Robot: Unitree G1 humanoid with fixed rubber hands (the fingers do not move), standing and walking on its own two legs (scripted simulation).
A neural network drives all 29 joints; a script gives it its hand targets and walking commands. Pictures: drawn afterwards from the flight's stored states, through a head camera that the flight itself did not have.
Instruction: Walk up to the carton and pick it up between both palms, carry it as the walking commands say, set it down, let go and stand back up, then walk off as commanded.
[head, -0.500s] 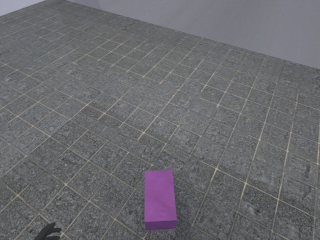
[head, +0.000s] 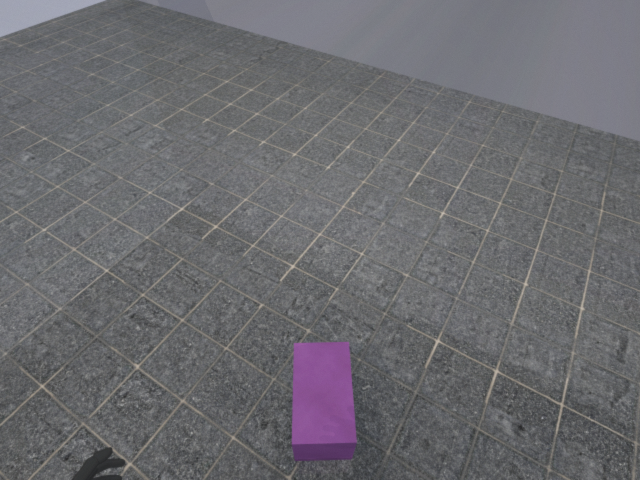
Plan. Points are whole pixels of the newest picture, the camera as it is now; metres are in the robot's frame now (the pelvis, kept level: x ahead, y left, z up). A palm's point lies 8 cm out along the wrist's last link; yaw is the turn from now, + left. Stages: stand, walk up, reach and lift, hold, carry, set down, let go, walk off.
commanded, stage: walk up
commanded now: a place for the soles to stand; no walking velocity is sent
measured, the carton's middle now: (322, 400) +0.44 +0.01 -0.66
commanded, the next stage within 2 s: none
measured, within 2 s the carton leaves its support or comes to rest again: neither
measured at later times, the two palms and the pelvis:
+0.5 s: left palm out of the picture +0.11 +0.31 -0.09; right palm out of the picture +0.08 -0.31 -0.09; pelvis +0.00 +0.00 +0.00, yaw +1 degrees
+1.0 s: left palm out of the picture +0.10 +0.31 -0.09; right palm out of the picture +0.08 -0.31 -0.09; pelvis +0.00 -0.01 +0.00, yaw +1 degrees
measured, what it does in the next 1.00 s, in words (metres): stands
